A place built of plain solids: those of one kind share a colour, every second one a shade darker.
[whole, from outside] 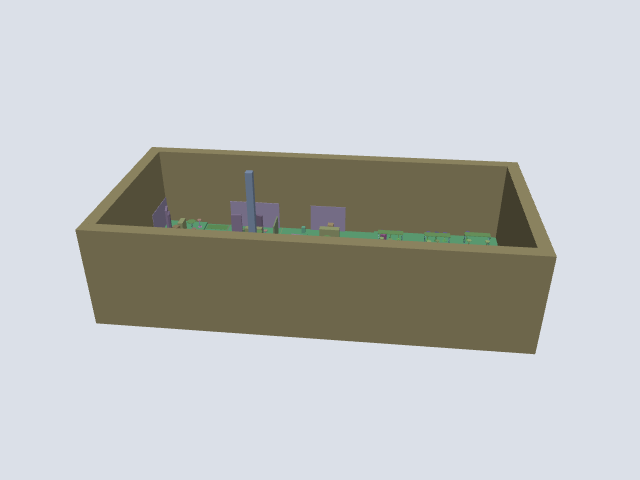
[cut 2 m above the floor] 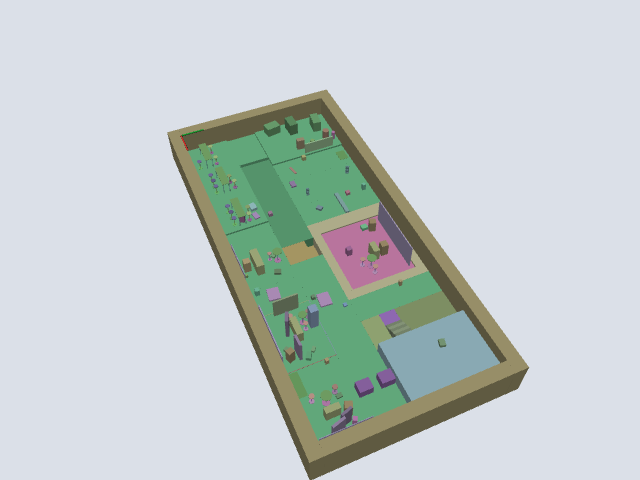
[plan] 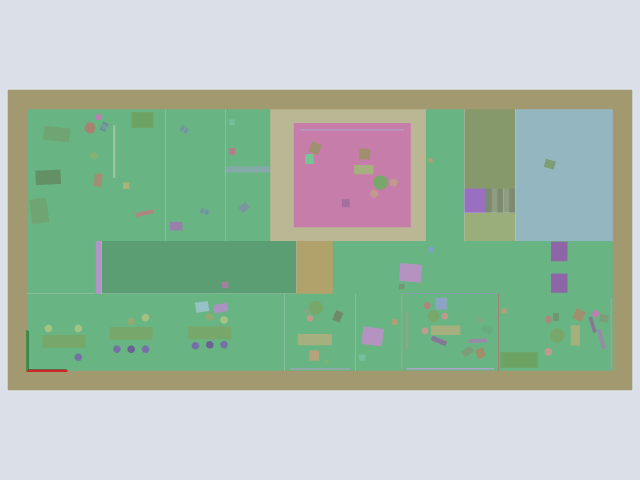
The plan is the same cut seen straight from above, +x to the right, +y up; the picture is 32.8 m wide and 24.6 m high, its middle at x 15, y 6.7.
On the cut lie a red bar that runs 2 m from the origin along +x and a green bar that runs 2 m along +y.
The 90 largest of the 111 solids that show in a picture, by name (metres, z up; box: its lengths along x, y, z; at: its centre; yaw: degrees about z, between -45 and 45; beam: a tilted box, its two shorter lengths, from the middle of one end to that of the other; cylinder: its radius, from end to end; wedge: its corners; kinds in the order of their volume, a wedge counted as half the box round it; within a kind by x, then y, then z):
{
 "wall_1": {"box": [1.0, 13.4, 8.0], "at": [-0.5, 6.7, 3.0]},
 "wall_2": {"box": [32.0, 1.0, 8.0], "at": [15.0, -0.5, 3.0]},
 "wall_3": {"box": [32.0, 1.0, 8.0], "at": [15.0, 13.9, 3.0]},
 "wall_4": {"box": [1.0, 13.4, 8.0], "at": [30.5, 6.7, 3.0]},
 "floor_1": {"box": [3.51, 2.7, 1.0], "at": [1.75, 5.3, -0.5]},
 "floor_2": {"box": [4.7, 6.75, 1.15], "at": [2.35, 10.03, -0.42]},
 "floor_3": {"box": [10.8, 3.95, 1.16], "at": [5.4, 1.98, -0.42]},
 "floor_4": {"box": [2.4, 6.75, 1.0], "at": [5.9, 10.03, -0.5]},
 "floor_5": {"box": [3.05, 6.75, 1.0], "at": [8.62, 10.03, -0.5]},
 "floor_6": {"box": [9.98, 2.7, 1.0], "at": [8.8, 5.3, -0.5]},
 "floor_7": {"box": [2.3, 6.75, 1.0], "at": [11.3, 10.03, -0.5]},
 "floor_8": {"box": [2.4, 3.95, 1.0], "at": [12.0, 1.98, -0.5]},
 "floor_9": {"box": [3.6, 3.95, 1.0], "at": [15.0, 1.98, -0.5]},
 "floor_10": {"box": [2.4, 3.95, 1.0], "at": [18.0, 1.98, -0.5]},
 "floor_11": {"box": [2.0, 6.75, 1.0], "at": [21.4, 10.03, -0.5]},
 "floor_12": {"box": [4.95, 3.95, 1.01], "at": [21.68, 1.98, -0.5]},
 "floor_13": {"box": [14.35, 2.7, 1.0], "at": [22.82, 5.3, -0.5]},
 "floor_14": {"box": [2.1, 3.95, 1.0], "at": [25.2, 1.98, -0.5]},
 "floor_15": {"box": [3.75, 3.95, 1.16], "at": [28.12, 1.98, -0.42]},
 "floor_deck_1": {"box": [5.0, 6.75, 1.99], "at": [27.5, 10.03, -0.01]},
 "floor_pit_1": {"box": [6.0, 5.35, 0.88], "at": [16.65, 10.03, -0.56]},
 "floor_rim_1": {"box": [1.2, 6.75, 1.0], "at": [13.05, 10.03, -0.5]},
 "floor_rim_2": {"box": [6.0, 0.7, 1.0], "at": [16.65, 7.0, -0.5]},
 "floor_rim_3": {"box": [6.0, 0.7, 1.0], "at": [16.65, 13.05, -0.5]},
 "floor_rim_4": {"box": [0.75, 6.75, 1.0], "at": [20.02, 10.03, -0.5]},
 "floor_fore_1": {"box": [2.6, 1.44, 1.0], "at": [23.7, 7.37, -0.5]},
 "floor_fore_2": {"box": [2.6, 4.06, 1.0], "at": [23.7, 11.37, -0.5]},
 "floor_hatch_1": {"box": [1.86, 1.9, 1.0], "at": [14.72, 4.9, -0.5]},
 "floor_hatch_2": {"box": [1.86, 0.8, 0.45], "at": [14.72, 6.25, -1.18]},
 "pallet_load_1": {"box": [0.88, 1.27, 0.82], "at": [0.61, 8.19, 0.56], "yaw": 8.4},
 "pallet_load_2": {"box": [1.29, 0.74, 1.11], "at": [1.07, 9.91, 0.7], "yaw": 2.6},
 "pallet_load_3": {"box": [1.34, 0.71, 1.02], "at": [1.51, 12.13, 0.66], "yaw": -6.4},
 "counter_1": {"box": [1.75, 0.58, 1.09], "at": [14.73, 1.59, 0.55]},
 "counter_2": {"box": [1.0, 0.48, 1.08], "at": [17.24, 10.3, 0.41]},
 "counter_3": {"box": [1.5, 0.48, 1.0], "at": [21.43, 2.08, 0.51]},
 "counter_4": {"box": [0.46, 1.05, 1.01], "at": [28.08, 1.81, 0.67]},
 "step_tread_1": {"box": [0.3, 1.25, 1.17], "at": [23.65, 8.71, -0.42]},
 "step_tread_2": {"box": [0.3, 1.25, 1.33], "at": [23.95, 8.71, -0.34]},
 "step_tread_3": {"box": [0.3, 1.25, 1.5], "at": [24.25, 8.71, -0.25]},
 "step_tread_4": {"box": [0.3, 1.25, 1.66], "at": [24.55, 8.71, -0.17]},
 "step_tread_5": {"box": [0.3, 1.25, 1.82], "at": [24.85, 8.71, -0.09]},
 "back_1": {"box": [3.14, 0.05, 2.45], "at": [15.0, 0.09, 1.23]},
 "back_2": {"box": [5.3, 0.07, 2.45], "at": [16.65, 12.35, 1.1]},
 "back_3": {"box": [4.49, 0.08, 2.5], "at": [21.68, 0.1, 1.26]},
 "back_4": {"box": [0.04, 3.63, 2.45], "at": [29.92, 1.91, 1.39]},
 "column_a0a_1": {"box": [0.6, 0.6, 6.99], "at": [21.22, 3.44, 3.5]},
 "roll_1": {"box": [0.81, 0.25, 1.99], "at": [21.1, 1.53, 1.0], "yaw": -22.4},
 "roll_2": {"box": [0.94, 0.19, 1.91], "at": [23.08, 1.53, 0.96], "yaw": 3.0},
 "roll_3": {"box": [0.19, 0.83, 2.02], "at": [28.97, 2.36, 1.17], "yaw": 17.3},
 "roll_4": {"box": [0.2, 1.02, 2.09], "at": [29.42, 1.63, 1.21], "yaw": 15.7},
 "display_cube_1": {"box": [0.5, 0.53, 1.06], "at": [14.7, 0.78, 0.53], "yaw": -2.7},
 "display_cube_2": {"box": [0.53, 0.54, 0.97], "at": [14.75, 11.4, 0.36], "yaw": -21.2},
 "display_cube_3": {"box": [0.56, 0.55, 1.1], "at": [17.29, 11.11, 0.42], "yaw": -2.4},
 "display_cube_4": {"box": [0.45, 0.49, 1.15], "at": [23.22, 0.9, 0.58], "yaw": 20.1},
 "display_cube_5": {"box": [0.52, 0.55, 0.99], "at": [28.28, 2.85, 0.66], "yaw": -22.5},
 "floor_before_steps_1": {"box": [1.1, 1.25, 1.0], "at": [22.95, 8.71, -0.5]},
 "neck_1": {"box": [0.85, 0.99, 0.7], "at": [27.27, 4.49, 0.35]},
 "neck_2": {"box": [0.85, 1.0, 0.7], "at": [27.27, 6.11, 0.35]},
 "screenW_1": {"box": [0.13, 1.9, 1.73], "at": [19.45, 2.06, 0.87]},
 "floor_gap_1": {"box": [0.3, 2.7, 0.5], "at": [3.66, 5.3, -1.15]},
 "inway_pallet_1": {"box": [1.06, 0.9, 0.19], "at": [17.7, 1.76, 0.04], "yaw": -7.0},
 "inway_pallet_2": {"box": [1.13, 0.92, 0.19], "at": [19.64, 5.02, 0.04], "yaw": -4.3},
 "screenE_1": {"box": [0.12, 2.7, 1.02], "at": [4.45, 11.23, 0.66]},
 "crate_stack_1": {"box": [0.42, 0.66, 0.98], "at": [3.64, 9.77, 0.64], "yaw": -6.1},
 "barrel_1": {"cylinder": 0.28, "from": [3.21, 12.44, 0.15], "to": [3.21, 12.44, 0.95]},
 "top_1": {"box": [2.2, 0.65, 0.038], "at": [1.88, 1.5, 1.19]},
 "top_2": {"box": [2.2, 0.65, 0.038], "at": [5.32, 1.91, 1.19]},
 "top_3": {"box": [2.2, 0.65, 0.038], "at": [9.35, 1.94, 1.19]},
 "top_4": {"cylinder": 0.37, "from": [18.1, 9.64, 0.84], "to": [18.1, 9.64, 0.89]},
 "top_5": {"cylinder": 0.38, "from": [27.16, 1.8, 1.13], "to": [27.16, 1.8, 1.17]},
 "crate_1": {"box": [0.4, 0.53, 0.22], "at": [15.92, 2.79, 0.11], "yaw": -21.8},
 "crate_2": {"box": [0.58, 0.35, 0.22], "at": [22.57, 0.98, 0.12], "yaw": 34.9},
 "crate_3": {"box": [0.53, 0.43, 0.25], "at": [26.78, 10.59, 1.11], "yaw": -15.1},
 "crate_4": {"box": [0.46, 0.4, 0.24], "at": [29.56, 2.68, 0.28], "yaw": -7.0},
 "bin_1": {"box": [0.41, 0.42, 0.67], "at": [16.32, 8.59, 0.21], "yaw": 1.5},
 "bin_2": {"box": [0.32, 0.32, 0.58], "at": [29.12, 2.93, 0.45], "yaw": -29.5},
 "low_beam_1": {"box": [2.3, 0.32, 0.23], "at": [11.3, 10.31, 0.07]},
 "low_mat_1": {"box": [1.1, 0.8, 0.06], "at": [5.9, 12.85, -0.02]},
 "low_mat_2": {"box": [1.92, 0.8, 0.06], "at": [25.2, 0.55, -0.02]},
 "carton_1": {"box": [0.43, 0.51, 0.29], "at": [14.45, 10.85, 0.02], "yaw": -0.2},
 "carton_2": {"box": [0.54, 0.37, 0.31], "at": [23.56, 2.11, 0.16], "yaw": -30.2},
 "carton_folded_1": {"box": [0.65, 0.44, 0.19], "at": [7.62, 7.4, 0.04], "yaw": -0.3},
 "carton_folded_2": {"box": [0.7, 0.43, 0.17], "at": [9.91, 3.21, 0.2], "yaw": 10.3},
 "sack_1": {"box": [0.67, 0.52, 0.27], "at": [8.96, 3.27, 0.29], "yaw": 8.1},
 "edge_bin_1": {"box": [0.33, 0.33, 0.58], "at": [17.16, 0.67, 0.29]},
 "inway_cable_reel_lying_1": {"box": [0.49, 0.39, 0.24], "at": [11.11, 8.36, 0.07], "yaw": 39.3},
 "edge_step_stool_1": {"box": [0.34, 0.34, 0.27], "at": [10.49, 11.24, 0.14]},
 "bucket_1": {"box": [0.33, 0.34, 0.27], "at": [3.41, 11.03, 0.28], "yaw": -44.4},
 "parcel_1": {"box": [0.31, 0.42, 0.2], "at": [27.1, 2.76, 0.21], "yaw": 2.3},
 "inway_plank_1": {"box": [0.94, 0.21, 0.1], "at": [6.01, 8.08, 0.0], "yaw": 12.2}
}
